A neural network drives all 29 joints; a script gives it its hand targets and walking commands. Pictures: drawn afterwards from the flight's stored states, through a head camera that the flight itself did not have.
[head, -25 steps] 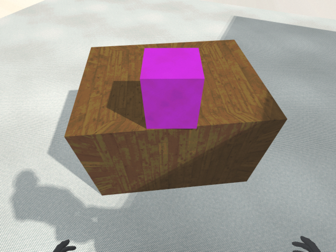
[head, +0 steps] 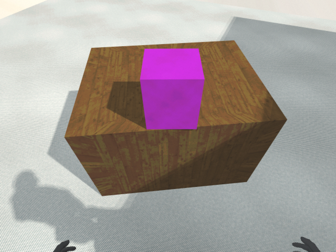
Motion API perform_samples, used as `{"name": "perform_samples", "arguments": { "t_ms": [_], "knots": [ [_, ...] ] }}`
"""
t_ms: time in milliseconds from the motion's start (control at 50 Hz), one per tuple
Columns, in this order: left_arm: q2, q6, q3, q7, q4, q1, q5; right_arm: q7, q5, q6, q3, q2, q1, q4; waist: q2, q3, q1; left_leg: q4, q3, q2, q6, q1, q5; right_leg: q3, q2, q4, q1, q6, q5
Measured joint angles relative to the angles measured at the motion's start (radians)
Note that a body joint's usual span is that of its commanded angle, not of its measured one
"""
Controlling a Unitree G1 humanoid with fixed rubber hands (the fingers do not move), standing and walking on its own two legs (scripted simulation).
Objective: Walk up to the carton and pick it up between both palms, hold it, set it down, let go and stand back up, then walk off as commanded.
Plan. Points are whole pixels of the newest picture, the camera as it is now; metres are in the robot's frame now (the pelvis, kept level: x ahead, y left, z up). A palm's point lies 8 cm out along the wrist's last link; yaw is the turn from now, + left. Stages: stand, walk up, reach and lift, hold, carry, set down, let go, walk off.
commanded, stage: stand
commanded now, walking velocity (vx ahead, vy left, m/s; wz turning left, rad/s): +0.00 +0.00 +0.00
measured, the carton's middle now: (171, 90) +0.70 +0.00 -0.04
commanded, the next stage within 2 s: none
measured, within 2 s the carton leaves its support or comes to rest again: neither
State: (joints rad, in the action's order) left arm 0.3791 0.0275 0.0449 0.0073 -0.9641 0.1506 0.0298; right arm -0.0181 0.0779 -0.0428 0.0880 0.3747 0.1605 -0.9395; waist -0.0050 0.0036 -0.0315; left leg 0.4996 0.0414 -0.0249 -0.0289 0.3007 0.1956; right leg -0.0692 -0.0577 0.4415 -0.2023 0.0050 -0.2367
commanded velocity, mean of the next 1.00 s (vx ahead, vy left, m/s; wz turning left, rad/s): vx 0.00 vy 0.00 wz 0.00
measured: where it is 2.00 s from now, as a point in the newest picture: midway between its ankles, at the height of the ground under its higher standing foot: outside the picture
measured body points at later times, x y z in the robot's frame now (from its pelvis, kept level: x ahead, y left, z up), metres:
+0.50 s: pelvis +0.00 +0.00 +0.00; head +0.00 +0.01 +0.45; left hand +0.11 +0.31 -0.12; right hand +0.10 -0.33 -0.10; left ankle +0.04 +0.10 -0.74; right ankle +0.00 -0.12 -0.74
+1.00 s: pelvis +0.00 +0.00 +0.00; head +0.00 +0.01 +0.45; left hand +0.11 +0.31 -0.12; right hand +0.10 -0.33 -0.10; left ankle +0.04 +0.10 -0.74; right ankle +0.00 -0.12 -0.74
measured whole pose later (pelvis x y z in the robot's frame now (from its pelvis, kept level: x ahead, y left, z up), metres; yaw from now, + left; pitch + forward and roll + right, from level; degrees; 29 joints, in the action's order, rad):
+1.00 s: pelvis +0.00 +0.00 +0.00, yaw +0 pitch +0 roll -2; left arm 0.38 0.03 0.04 0.01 -0.97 0.15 0.03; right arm -0.02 0.08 -0.04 0.09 0.37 0.16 -0.95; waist -0.01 0.00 -0.03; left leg 0.50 0.04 -0.02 -0.03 0.30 0.19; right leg -0.07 -0.06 0.44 -0.20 0.00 -0.23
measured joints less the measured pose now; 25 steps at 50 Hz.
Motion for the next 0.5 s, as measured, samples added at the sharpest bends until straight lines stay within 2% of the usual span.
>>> {"name": "perform_samples", "arguments": {
  "t_ms": [500],
  "knots": [
    [0.0,0.0,0.0,0.0,-0.005,0.0,0.0,0.0,0.0,0.0,0.0,0.0,0.0,-0.006,0.0,-0.006,0.0,-0.001,0.0,0.0,0.0,0.0,-0.001,0.0,0.0,-0.003,0.001,0.0,0.002]
  ]
}}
